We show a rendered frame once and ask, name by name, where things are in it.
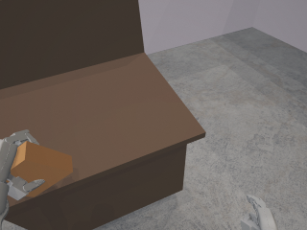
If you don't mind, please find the robot left forearm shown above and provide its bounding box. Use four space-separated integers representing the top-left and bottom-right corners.
0 182 10 230

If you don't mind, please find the left robot hand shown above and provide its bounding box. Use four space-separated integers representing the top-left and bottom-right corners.
0 129 45 201

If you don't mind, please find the sponge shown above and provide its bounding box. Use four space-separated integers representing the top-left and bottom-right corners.
6 141 73 197

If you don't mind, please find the right robot hand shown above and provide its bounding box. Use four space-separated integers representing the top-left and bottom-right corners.
240 194 278 230

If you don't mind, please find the table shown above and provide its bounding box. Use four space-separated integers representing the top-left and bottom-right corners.
0 0 206 230

